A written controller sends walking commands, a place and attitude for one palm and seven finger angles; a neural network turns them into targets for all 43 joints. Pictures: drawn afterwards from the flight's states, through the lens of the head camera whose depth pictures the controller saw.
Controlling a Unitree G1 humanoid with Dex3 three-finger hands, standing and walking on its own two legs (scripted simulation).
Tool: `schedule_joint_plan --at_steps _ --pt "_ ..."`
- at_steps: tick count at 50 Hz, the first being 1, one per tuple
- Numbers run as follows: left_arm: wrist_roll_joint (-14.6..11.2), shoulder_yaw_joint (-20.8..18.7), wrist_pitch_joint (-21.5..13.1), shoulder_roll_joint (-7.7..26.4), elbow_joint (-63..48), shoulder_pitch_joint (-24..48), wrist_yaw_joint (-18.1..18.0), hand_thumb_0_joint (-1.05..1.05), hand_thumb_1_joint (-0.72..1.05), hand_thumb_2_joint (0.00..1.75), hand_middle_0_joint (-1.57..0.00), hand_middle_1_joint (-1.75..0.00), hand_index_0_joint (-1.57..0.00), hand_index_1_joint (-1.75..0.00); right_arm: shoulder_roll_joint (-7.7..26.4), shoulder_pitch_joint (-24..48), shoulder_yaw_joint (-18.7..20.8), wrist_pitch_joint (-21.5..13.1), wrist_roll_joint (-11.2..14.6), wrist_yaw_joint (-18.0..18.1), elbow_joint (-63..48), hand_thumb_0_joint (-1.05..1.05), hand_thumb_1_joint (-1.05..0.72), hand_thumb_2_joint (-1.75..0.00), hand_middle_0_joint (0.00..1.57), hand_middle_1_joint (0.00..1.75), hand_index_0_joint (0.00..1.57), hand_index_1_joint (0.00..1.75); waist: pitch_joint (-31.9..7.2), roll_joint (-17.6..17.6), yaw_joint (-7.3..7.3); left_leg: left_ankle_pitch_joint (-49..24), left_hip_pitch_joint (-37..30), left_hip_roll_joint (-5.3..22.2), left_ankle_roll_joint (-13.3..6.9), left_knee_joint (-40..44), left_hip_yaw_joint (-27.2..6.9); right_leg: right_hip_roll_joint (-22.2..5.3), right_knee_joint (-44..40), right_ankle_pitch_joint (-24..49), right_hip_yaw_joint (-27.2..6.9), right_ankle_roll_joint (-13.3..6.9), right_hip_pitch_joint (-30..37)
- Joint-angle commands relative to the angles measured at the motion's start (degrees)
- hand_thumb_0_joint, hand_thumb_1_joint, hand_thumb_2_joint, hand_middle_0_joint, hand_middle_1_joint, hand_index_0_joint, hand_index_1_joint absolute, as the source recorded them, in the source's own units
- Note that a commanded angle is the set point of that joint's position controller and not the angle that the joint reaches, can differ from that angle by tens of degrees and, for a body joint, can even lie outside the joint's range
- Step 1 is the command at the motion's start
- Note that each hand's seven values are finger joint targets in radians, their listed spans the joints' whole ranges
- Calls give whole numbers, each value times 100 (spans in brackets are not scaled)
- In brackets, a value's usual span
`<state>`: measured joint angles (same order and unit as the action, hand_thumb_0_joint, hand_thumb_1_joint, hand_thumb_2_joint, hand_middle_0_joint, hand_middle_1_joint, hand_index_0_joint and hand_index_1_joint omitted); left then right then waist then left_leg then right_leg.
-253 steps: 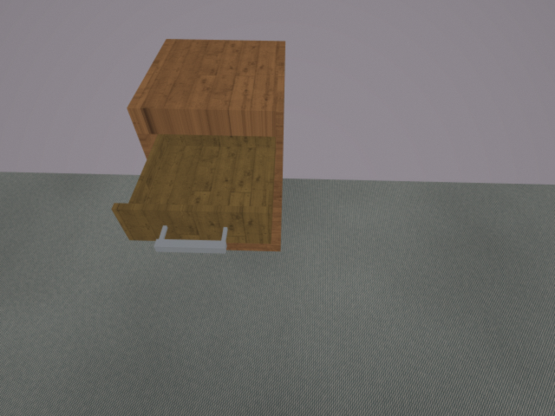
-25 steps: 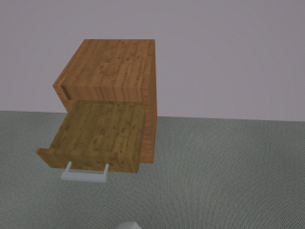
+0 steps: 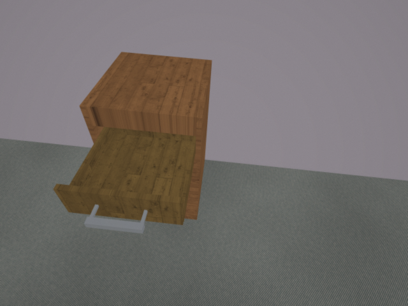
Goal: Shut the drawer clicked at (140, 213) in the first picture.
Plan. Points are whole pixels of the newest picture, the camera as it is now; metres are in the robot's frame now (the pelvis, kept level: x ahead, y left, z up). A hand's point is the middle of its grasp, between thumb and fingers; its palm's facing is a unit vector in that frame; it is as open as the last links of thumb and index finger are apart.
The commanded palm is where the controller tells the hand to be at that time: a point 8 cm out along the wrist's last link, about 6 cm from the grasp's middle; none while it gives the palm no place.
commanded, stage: come to a stop and stand still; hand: left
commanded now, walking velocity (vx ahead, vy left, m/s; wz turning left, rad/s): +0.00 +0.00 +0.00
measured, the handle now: (117, 218) +0.40 +0.28 -0.22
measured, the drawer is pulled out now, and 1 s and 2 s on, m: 0.29 0.29 0.29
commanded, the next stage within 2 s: look again from close up in 1.06 s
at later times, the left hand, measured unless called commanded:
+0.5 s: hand out of the picture +0.00 +0.17 -0.18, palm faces +0.05 -0.99 -0.12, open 7.4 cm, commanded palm none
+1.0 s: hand out of the picture +0.06 +0.18 -0.18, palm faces +0.01 -0.99 -0.14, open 7.4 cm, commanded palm none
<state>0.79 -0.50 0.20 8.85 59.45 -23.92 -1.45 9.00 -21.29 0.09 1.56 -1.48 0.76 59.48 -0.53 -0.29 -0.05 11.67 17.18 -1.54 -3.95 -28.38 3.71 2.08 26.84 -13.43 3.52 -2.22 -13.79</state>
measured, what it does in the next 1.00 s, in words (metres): shifts its weight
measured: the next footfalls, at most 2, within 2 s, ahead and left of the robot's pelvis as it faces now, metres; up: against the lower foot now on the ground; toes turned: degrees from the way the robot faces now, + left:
none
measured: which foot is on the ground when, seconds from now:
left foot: down 0.00-1.00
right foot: down 0.00-1.00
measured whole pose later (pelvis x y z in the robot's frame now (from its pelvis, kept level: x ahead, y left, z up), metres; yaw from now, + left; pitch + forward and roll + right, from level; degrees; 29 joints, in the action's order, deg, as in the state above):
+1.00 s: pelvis +0.08 +0.03 +0.00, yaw -1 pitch -1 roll +0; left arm 0.5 1.0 -0.9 7.0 64.4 -18.7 -2.7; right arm 7.0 -18.4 -1.5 -1.6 -0.4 2.4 64.9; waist -0.2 -1.4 -0.1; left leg 13.6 7.9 -5.3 -6.8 -21.6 5.8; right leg -1.1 23.8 -16.5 0.5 1.0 -6.5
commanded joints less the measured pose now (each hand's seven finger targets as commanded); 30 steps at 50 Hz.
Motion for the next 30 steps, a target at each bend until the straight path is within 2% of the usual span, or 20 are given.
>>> schedule_joint_plan --at_steps 1,6,9,11,14,16,24,30 --pt "19 -26 -143 391 -183 -158 -61 0 90 90 -20 -30 -20 -30 530 -143 53 -172 20 42 -167 0 -90 -90 20 30 20 30 669 90 12 1747 451 709 -10 1058 -1056 -636 -841 -1514 -953 -103 -317" --pt "26 11 -152 296 8 -315 -75 0 90 90 -20 -30 -20 -30 474 -195 44 -180 33 52 3 0 -90 -90 20 30 20 30 790 50 42 1788 532 722 -12 1164 -1084 -616 -780 -1386 -933 -91 -312" --pt "29 29 -162 222 72 -353 -89 0 90 90 -20 -30 -20 -30 458 -226 40 -221 44 65 85 0 -90 -90 20 30 20 30 706 114 51 1799 452 834 -46 1349 -1230 -568 -608 -966 -780 -71 -202" --pt "39 37 -163 184 120 -391 -95 0 90 90 -20 -30 -20 -30 463 -199 49 -224 49 69 113 0 -90 -90 20 30 20 30 743 124 66 1968 530 865 -55 1448 -1290 -550 -579 -966 -751 -65 -152" --pt "70 33 -130 147 165 -397 -97 0 90 90 -20 -30 -20 -30 503 -153 69 -224 51 72 138 0 -90 -90 20 30 20 30 871 293 92 2378 732 979 -94 1772 -1500 -450 -303 -784 -536 -19 -73" --pt "82 37 -133 85 205 -466 -96 0 90 90 -20 -30 -20 -30 510 -94 86 -230 62 80 128 0 -90 -90 20 30 20 30 826 272 120 2321 656 1012 -118 1819 -1515 -438 -231 -583 -492 -4 -43" --pt "52 82 -191 47 290 -324 -117 0 90 90 -20 -30 -20 -30 404 -120 48 -313 86 96 219 0 -90 -90 20 30 20 30 616 -118 37 1119 -31 920 -63 1594 -1302 -627 -472 45 -641 -14 -51" --pt "24 109 -215 93 373 -286 -136 0 90 90 -20 -30 -20 -30 363 -121 -14 -382 106 118 322 0 -90 -90 20 30 20 30 257 -54 8 -358 -658 839 -32 1250 -970 -743 -548 548 -660 18 130"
